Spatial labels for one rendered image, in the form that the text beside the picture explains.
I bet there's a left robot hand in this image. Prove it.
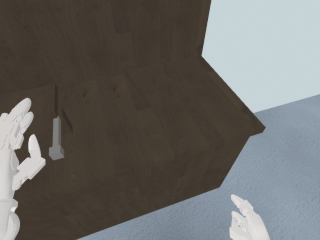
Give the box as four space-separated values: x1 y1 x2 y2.
0 98 46 199

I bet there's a counter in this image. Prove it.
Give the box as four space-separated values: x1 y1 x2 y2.
0 0 266 240

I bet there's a left robot forearm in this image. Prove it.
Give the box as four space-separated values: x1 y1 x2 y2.
0 198 20 240

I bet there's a right robot hand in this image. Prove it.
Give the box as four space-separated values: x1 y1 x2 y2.
229 194 270 240

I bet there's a tap lever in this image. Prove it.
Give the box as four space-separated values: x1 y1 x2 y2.
49 116 65 161

